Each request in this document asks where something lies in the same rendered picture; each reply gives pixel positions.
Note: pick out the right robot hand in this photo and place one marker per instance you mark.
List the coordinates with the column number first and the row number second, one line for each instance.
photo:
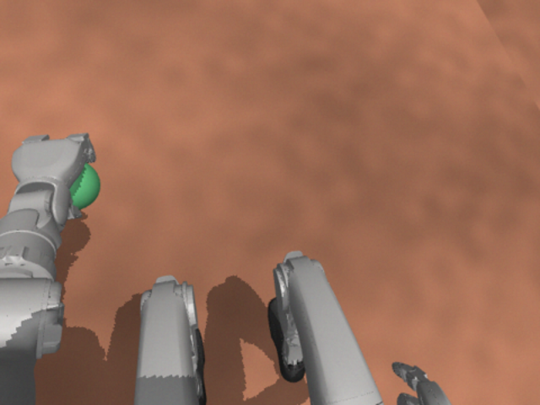
column 429, row 392

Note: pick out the left robot arm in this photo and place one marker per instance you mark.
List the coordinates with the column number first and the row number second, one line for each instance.
column 31, row 311

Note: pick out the right robot foot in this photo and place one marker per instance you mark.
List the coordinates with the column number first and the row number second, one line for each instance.
column 291, row 373

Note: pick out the left robot hand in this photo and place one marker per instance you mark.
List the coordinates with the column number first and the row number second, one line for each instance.
column 60, row 159

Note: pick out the ball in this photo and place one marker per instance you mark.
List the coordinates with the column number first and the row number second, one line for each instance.
column 86, row 188

